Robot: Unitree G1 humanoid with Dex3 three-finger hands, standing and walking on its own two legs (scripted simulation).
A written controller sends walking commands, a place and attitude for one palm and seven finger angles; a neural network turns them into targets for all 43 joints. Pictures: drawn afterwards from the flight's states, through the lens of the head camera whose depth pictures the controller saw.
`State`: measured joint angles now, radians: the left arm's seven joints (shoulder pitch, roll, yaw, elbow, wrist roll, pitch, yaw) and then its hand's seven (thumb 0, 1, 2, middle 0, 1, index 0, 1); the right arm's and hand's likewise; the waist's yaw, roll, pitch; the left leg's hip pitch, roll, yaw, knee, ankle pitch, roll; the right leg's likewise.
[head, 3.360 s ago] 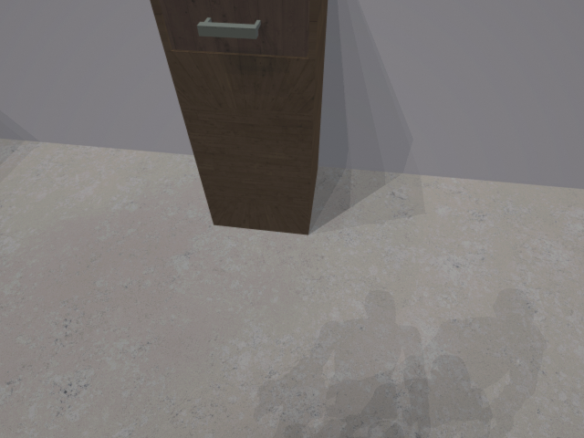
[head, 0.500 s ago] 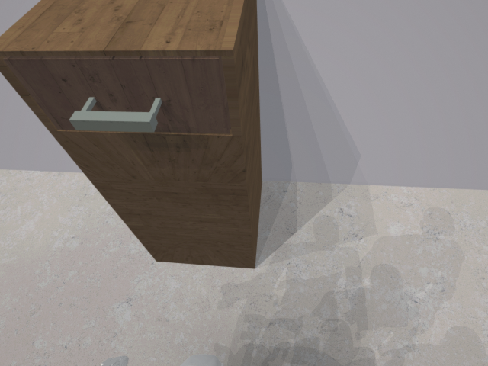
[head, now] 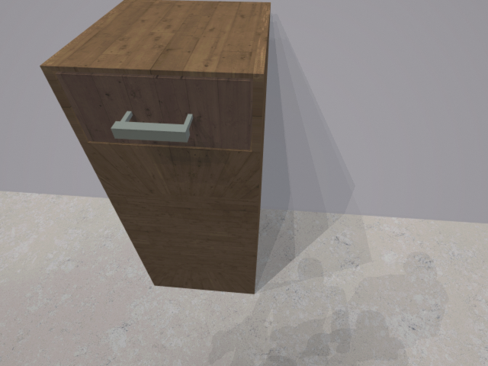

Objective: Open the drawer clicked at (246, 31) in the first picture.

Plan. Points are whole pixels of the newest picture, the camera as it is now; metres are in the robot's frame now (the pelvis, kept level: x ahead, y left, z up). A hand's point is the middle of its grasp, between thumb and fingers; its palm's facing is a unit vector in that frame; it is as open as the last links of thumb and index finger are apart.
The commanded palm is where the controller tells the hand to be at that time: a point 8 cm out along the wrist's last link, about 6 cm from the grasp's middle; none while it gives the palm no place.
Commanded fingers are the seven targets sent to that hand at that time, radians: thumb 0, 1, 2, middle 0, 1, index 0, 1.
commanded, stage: come to a stop and stand still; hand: left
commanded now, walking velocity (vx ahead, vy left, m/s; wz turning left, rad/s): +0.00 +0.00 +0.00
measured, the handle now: (154, 124) +0.53 +0.23 +0.12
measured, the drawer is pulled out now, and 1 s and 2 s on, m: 0.00 0.00 0.00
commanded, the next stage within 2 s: look again from close up in 0.34 s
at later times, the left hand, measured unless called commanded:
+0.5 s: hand out of the picture -0.01 +0.19 -0.17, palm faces -0.01 -0.98 -0.19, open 7.4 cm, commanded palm none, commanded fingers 0.00 0.90 0.90 -0.20 -0.30 -0.20 -0.30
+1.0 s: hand out of the picture +0.02 +0.16 -0.17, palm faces +0.01 -0.98 -0.19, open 7.3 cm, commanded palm none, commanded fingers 0.00 0.90 0.90 -0.20 -0.30 -0.20 -0.30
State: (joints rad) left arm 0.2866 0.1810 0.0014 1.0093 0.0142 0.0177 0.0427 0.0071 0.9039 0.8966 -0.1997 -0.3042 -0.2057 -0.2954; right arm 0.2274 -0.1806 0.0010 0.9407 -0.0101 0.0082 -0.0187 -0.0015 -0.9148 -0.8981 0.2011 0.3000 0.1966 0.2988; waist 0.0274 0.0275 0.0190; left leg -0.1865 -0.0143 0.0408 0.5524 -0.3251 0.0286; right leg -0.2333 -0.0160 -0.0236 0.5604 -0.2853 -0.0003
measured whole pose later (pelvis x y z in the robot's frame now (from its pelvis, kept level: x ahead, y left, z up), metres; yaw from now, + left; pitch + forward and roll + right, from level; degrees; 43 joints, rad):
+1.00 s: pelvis +0.02 -0.01 +0.01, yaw -1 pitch -1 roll +1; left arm 0.29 0.15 -0.01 1.12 0.01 -0.02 0.03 0.01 0.92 0.90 -0.20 -0.30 -0.20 -0.29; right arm 0.27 -0.15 0.02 1.13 -0.01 -0.03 -0.04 0.00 -0.92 -0.90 0.20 0.30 0.20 0.30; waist 0.01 0.00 0.02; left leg -0.12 0.00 0.06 0.43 -0.29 0.01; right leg -0.19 0.00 -0.01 0.48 -0.27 -0.02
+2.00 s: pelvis +0.00 -0.02 +0.00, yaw -1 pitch +0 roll +1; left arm 0.20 0.46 -0.03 -0.17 0.93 0.01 0.13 0.00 0.02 0.52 -0.28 -0.87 -0.29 -0.86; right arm 0.15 -0.24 0.01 0.63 -0.02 0.11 -0.01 0.01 -0.91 -0.90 0.21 0.30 0.20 0.30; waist 0.09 0.08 0.00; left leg -0.20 0.00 0.05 0.48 -0.28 0.01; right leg -0.26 0.00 -0.02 0.53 -0.26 -0.02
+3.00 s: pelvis -0.02 -0.01 +0.01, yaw +1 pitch -2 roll +1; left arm -0.30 0.65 0.04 -0.12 0.76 0.02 -0.21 0.00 -0.50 0.30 -0.32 -1.21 -0.33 -1.20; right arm 0.13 -0.30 0.02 0.64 0.03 0.10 0.02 0.01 -0.91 -0.90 0.20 0.30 0.20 0.30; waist 0.10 0.10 0.03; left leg -0.16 -0.02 0.02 0.39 -0.20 0.02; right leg -0.21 -0.02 -0.04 0.43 -0.19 -0.01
